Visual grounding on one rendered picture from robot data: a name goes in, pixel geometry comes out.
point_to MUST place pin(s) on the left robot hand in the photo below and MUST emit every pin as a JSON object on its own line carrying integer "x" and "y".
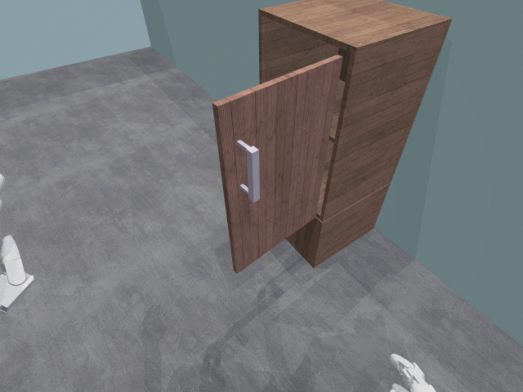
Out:
{"x": 14, "y": 282}

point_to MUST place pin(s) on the cupboard door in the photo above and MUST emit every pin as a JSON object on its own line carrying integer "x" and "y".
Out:
{"x": 289, "y": 120}

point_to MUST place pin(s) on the handle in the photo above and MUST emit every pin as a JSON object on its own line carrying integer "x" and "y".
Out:
{"x": 253, "y": 189}

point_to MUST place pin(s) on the right robot hand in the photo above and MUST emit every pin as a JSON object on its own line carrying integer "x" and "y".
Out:
{"x": 412, "y": 375}

